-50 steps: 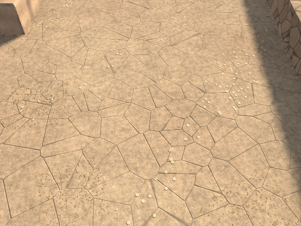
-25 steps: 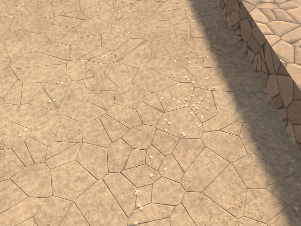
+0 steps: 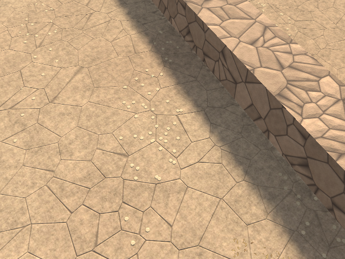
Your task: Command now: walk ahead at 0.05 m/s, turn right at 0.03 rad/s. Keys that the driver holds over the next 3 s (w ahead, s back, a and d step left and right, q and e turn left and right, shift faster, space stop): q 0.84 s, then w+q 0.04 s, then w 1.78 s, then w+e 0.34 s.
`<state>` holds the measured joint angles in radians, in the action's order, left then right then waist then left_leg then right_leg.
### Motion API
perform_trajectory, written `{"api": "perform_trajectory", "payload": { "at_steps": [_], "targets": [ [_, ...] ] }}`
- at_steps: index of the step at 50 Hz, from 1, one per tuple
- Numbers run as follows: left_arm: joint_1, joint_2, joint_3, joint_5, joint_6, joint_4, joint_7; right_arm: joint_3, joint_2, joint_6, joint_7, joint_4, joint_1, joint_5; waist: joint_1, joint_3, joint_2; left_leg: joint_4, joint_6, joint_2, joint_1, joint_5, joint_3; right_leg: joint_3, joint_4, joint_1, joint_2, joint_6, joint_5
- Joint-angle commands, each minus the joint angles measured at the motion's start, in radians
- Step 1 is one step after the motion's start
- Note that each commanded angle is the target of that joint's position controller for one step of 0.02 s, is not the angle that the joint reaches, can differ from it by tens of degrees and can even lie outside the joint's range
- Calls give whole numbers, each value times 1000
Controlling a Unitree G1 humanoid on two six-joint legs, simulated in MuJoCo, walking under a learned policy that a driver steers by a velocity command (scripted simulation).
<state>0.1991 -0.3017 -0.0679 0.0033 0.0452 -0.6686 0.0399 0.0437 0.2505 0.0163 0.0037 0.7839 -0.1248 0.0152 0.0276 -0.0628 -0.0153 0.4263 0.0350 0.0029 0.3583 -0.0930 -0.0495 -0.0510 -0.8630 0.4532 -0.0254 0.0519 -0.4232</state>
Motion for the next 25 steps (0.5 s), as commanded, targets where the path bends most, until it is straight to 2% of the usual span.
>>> {"api": "perform_trajectory", "payload": {
  "at_steps": [1, 2, 3, 4, 5, 6, 7, 9, 11, 13, 16, 18, 19, 20, 21, 22, 23, 24, 25],
  "targets": [
    [114, -30, -4, 8, -12, 10, -10, 24, 135, 8, -16, -51, 58, -20, -54, 184, 157, -123, 184, 193, -57, -7, 204, 40, 278, -247, 22, -20, 154],
    [125, -40, -8, 9, -12, 1, -15, 22, 140, 4, -19, -47, 55, -27, -68, 164, 153, -113, 158, 179, -15, -88, 211, 57, 387, -318, 38, -37, 228],
    [107, -69, -13, 16, -13, 13, -14, 15, 125, 6, -22, -34, 18, -31, -64, 149, 134, -105, 102, 157, 43, -173, 222, 21, 444, -386, 12, -67, 257],
    [112, -135, -24, 29, -12, 31, -6, 6, 104, 12, -30, -40, 5, -19, -54, 153, 43, -27, 36, 112, 109, -259, 196, -109, 467, -440, -124, -117, 299],
    [66, -198, -42, 30, -6, 24, -1, 5, 81, 18, -31, -52, -24, -21, 3, 129, -164, 62, -19, 6, 99, -308, 60, -177, 502, -301, -220, -188, 179],
    [18, -149, -34, 33, -12, 40, -3, 17, 125, 16, -24, -48, 9, -20, -22, 94, -191, 161, -44, -8, 41, -279, 35, -185, 556, -194, -224, -209, 87],
    [-14, -145, -36, 32, -20, 48, 0, 30, 147, 11, -19, -50, 12, -24, -23, 63, -203, 248, -44, -19, 62, -268, 21, -174, 554, -182, -221, -206, 87],
    [-30, -140, -39, 20, -40, 55, 9, 43, 154, -10, -10, -44, -16, -24, -35, 51, -217, 405, -47, -5, 125, -353, 31, -172, 533, -207, -271, -233, 325],
    [-18, -124, -37, 9, -50, 45, 15, 46, 129, -26, -12, -57, -33, -31, -35, 69, -165, 526, -53, 23, 192, -449, 55, -160, 486, -280, -312, -266, 602],
    [-41, -126, -42, -2, -46, 44, 16, 38, 101, -34, -18, -69, -34, -37, -37, 97, -135, 471, -61, 37, 173, -411, 34, -104, 451, -321, -296, -254, 682],
    [-59, -144, -53, -12, -26, 37, 16, 40, 106, -42, -37, -88, -42, -41, -38, 134, -147, 311, -57, 11, 71, -298, -26, -45, 396, -333, -281, -230, 688],
    [-58, -138, -53, -29, -23, 23, 15, 50, 117, -46, -41, -79, -97, -35, -6, 145, -120, 104, -23, -32, -71, -109, -55, 18, 306, -278, -247, -169, 573],
    [3, -107, -49, -20, -28, 3, 11, 68, 170, -44, -30, -86, -111, -27, -18, 150, 10, 8, 18, 15, -183, 128, 72, 98, 154, -182, -183, -90, 379],
    [-2, -34, -23, 37, -33, 49, 7, 101, 326, -41, -13, -113, -129, -18, -44, 148, 342, -13, 177, 302, -347, 603, 487, 175, -162, 131, -29, 34, -166],
    [-118, -58, -25, 23, -42, 79, 13, 86, 299, -22, -27, -121, -192, 19, 52, 229, 269, -56, 343, 398, -338, 618, 621, 0, -332, 205, 38, 31, -322],
    [-138, -90, -35, -1, -41, 75, 16, 79, 277, -2, -31, -125, -163, 21, 39, 195, 165, -52, 329, 359, -336, 545, 546, -38, -402, 239, 18, 19, -265],
    [-129, -99, -40, -3, -39, 61, 21, 76, 255, 5, -23, -129, -112, 1, 13, 165, 116, -39, 272, 304, -324, 462, 473, -42, -392, 260, 2, 9, -176],
    [-123, -104, -44, 5, -36, 44, 30, 69, 232, 2, -12, -137, -75, -19, 2, 152, 83, -38, 229, 269, -312, 408, 435, -48, -360, 265, -12, 10, -105],
    [-111, -111, -49, 6, -33, 41, 33, 63, 221, -5, -1, -143, -48, -30, -17, 150, 92, -47, 207, 239, -276, 382, 405, -54, -330, 225, -15, 14, -51]
  ]
}}
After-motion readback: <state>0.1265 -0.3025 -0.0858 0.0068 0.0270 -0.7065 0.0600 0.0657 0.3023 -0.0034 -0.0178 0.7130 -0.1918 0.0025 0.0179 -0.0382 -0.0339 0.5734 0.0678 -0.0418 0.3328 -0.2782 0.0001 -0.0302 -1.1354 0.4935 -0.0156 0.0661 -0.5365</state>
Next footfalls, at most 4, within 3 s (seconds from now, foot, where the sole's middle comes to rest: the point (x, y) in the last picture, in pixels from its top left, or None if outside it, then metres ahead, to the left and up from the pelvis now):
0.08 right None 0.07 -0.14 -0.77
0.38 left None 0.05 0.11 -0.77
0.90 right None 0.13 -0.09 -0.77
1.30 left None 0.09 0.21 -0.77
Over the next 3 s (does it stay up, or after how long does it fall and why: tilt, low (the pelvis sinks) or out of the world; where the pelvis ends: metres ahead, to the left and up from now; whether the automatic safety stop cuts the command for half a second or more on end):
stays up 0.88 0.55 0.00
